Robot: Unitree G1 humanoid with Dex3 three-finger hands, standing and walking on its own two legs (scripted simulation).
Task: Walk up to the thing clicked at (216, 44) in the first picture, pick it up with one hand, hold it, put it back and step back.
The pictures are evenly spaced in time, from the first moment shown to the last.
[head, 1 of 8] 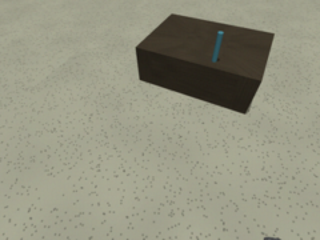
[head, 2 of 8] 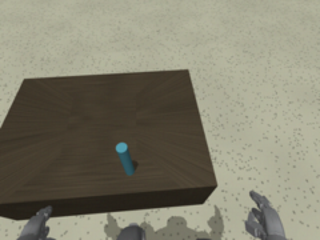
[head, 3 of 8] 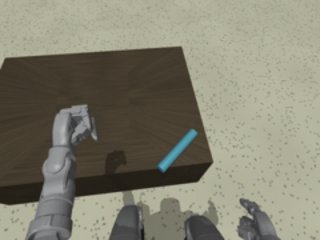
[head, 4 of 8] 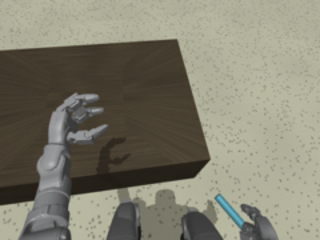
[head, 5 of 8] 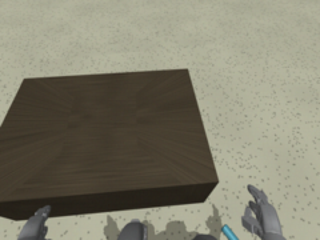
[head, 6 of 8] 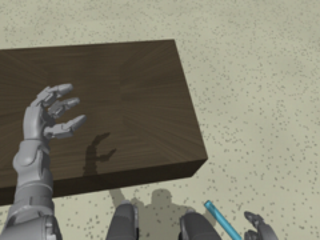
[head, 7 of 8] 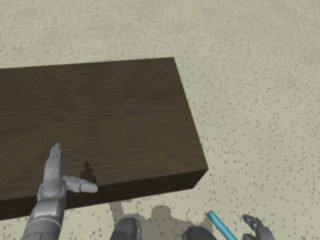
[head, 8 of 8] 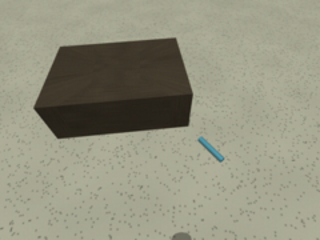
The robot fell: no
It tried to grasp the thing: yes
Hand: left
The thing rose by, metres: 0.00
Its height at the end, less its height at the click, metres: -0.45
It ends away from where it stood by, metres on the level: 0.60
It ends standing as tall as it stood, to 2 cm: no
